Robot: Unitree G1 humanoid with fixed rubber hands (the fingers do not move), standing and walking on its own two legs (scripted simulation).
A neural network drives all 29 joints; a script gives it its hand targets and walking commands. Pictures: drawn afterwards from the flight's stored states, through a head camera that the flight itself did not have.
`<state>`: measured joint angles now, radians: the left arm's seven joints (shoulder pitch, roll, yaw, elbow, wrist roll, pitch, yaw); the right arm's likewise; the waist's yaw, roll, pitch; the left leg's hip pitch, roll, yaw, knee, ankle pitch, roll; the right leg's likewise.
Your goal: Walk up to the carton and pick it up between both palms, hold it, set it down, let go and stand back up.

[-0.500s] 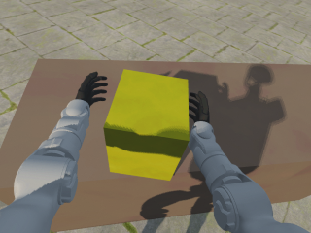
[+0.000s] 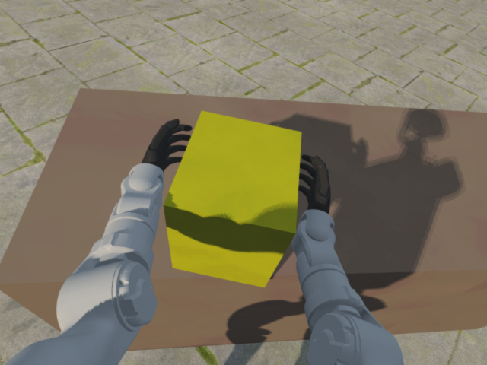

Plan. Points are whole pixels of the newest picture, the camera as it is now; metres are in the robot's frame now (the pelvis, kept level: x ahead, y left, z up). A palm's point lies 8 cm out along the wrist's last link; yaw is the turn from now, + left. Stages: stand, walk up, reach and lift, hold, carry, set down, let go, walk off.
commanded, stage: reach and lift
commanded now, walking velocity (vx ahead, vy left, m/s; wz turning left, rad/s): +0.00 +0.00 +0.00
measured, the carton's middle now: (234, 202) +0.41 +0.00 +0.01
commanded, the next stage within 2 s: none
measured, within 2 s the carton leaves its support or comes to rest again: leaves its support in 1.76 s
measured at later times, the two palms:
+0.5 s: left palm (151, 170) +0.42 +0.14 +0.08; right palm (314, 207) +0.36 -0.13 +0.07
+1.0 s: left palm (150, 169) +0.42 +0.14 +0.08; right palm (313, 207) +0.36 -0.13 +0.06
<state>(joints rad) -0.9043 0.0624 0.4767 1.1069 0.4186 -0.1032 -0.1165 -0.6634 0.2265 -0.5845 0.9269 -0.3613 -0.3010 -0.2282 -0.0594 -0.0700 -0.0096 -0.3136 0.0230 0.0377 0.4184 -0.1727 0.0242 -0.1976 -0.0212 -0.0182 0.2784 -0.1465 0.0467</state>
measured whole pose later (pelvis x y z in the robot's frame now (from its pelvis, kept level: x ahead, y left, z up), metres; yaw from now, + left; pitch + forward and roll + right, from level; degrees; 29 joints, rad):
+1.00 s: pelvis +0.01 -0.01 +0.00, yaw +1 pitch +1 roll -1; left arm -0.82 -0.01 0.53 0.89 0.48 0.00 -0.20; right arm -0.59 0.25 -0.55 0.88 -0.38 -0.36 -0.24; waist -0.03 -0.09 0.05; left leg -0.21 0.02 0.06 0.33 -0.14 0.02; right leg -0.10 -0.03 -0.05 0.21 -0.13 0.04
